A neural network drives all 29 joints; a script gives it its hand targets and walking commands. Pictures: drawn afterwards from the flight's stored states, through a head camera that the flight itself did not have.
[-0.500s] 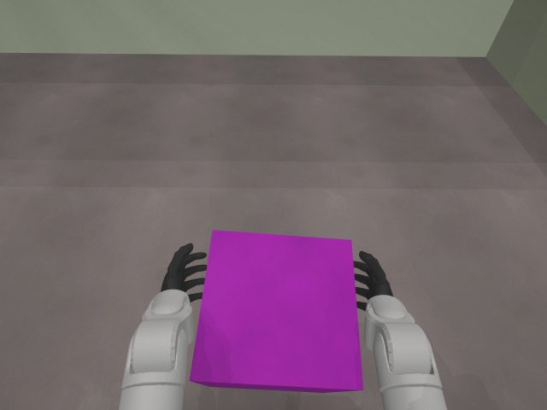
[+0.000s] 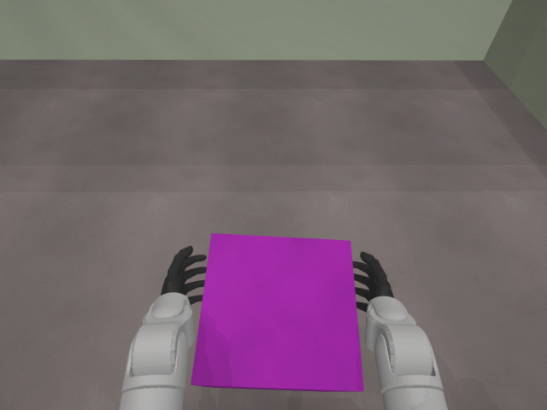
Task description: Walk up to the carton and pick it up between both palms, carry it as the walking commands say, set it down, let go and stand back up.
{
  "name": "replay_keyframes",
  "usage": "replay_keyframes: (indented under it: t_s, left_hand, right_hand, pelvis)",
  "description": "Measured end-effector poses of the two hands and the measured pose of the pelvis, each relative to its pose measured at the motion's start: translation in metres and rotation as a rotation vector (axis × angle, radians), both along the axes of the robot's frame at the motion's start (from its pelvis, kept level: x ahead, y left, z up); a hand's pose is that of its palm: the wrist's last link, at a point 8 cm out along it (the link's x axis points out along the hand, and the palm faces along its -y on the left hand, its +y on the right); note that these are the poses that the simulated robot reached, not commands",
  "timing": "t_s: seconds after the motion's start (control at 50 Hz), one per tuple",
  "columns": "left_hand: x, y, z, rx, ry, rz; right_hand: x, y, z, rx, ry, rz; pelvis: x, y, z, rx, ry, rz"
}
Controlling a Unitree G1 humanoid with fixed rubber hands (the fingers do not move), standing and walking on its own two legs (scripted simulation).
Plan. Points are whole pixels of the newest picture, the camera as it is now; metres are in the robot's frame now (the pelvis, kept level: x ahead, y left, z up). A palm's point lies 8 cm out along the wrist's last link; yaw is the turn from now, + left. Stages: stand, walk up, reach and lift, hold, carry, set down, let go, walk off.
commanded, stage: carry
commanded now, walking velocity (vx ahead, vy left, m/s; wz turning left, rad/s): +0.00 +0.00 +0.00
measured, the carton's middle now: (274, 321) +0.27 +0.01 -0.07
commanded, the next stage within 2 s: hold in 0.04 s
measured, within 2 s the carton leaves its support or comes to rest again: neither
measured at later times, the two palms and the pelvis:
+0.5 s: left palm (181, 279) +0.28 +0.14 +0.06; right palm (386, 264) +0.31 -0.15 +0.06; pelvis +0.02 -0.02 +0.02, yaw +10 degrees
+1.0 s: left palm (181, 269) +0.30 +0.15 +0.05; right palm (380, 275) +0.30 -0.15 +0.05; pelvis -0.01 +0.01 +0.01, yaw +8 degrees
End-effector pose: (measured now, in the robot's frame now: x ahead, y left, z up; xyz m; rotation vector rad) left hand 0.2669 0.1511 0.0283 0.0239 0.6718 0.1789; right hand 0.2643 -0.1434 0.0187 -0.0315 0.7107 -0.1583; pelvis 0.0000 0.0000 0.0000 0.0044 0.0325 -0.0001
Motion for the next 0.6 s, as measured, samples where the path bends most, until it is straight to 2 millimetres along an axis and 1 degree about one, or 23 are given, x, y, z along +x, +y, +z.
replay_keyframes:
  t_s: [0.04, 0.08, 0.14, 0.22, 0.3, 0.4, 0.48, 0.6]
  left_hand:
    - [0.000, 0.001, 0.000, 0.000, 0.001, 0.000]
    - [0.001, 0.002, -0.005, 0.029, 0.024, -0.020]
    - [0.000, 0.005, -0.007, 0.077, 0.070, -0.024]
    - [0.005, 0.000, 0.006, 0.092, 0.063, -0.036]
    - [0.015, -0.004, 0.019, 0.101, 0.041, -0.038]
    - [0.020, -0.010, 0.027, 0.091, 0.027, -0.049]
    - [0.018, -0.010, 0.027, 0.083, 0.030, -0.046]
    - [0.011, -0.009, 0.026, 0.071, 0.035, -0.041]
  right_hand:
    - [0.000, 0.001, 0.000, 0.001, -0.001, -0.001]
    - [0.002, 0.001, -0.003, 0.001, 0.011, 0.019]
    - [0.008, 0.003, 0.000, 0.017, 0.012, 0.033]
    - [0.019, 0.002, 0.013, 0.030, -0.016, 0.040]
    - [0.032, -0.003, 0.026, 0.047, -0.045, 0.039]
    - [0.043, -0.010, 0.037, 0.050, -0.064, 0.039]
    - [0.044, -0.011, 0.039, 0.048, -0.062, 0.049]
    - [0.037, -0.010, 0.036, 0.044, -0.053, 0.053]
  pelvis:
    - [0.000, 0.001, 0.000, 0.000, 0.001, 0.000]
    - [0.001, 0.001, 0.003, -0.001, -0.027, 0.011]
    - [0.006, 0.001, 0.008, -0.001, -0.060, 0.066]
    - [0.014, -0.002, 0.014, -0.001, -0.080, 0.138]
    - [0.019, -0.008, 0.016, 0.001, -0.086, 0.156]
    - [0.020, -0.015, 0.018, 0.002, -0.098, 0.165]
    - [0.017, -0.020, 0.018, 0.003, -0.106, 0.168]
    - [0.007, -0.022, 0.018, 0.004, -0.113, 0.171]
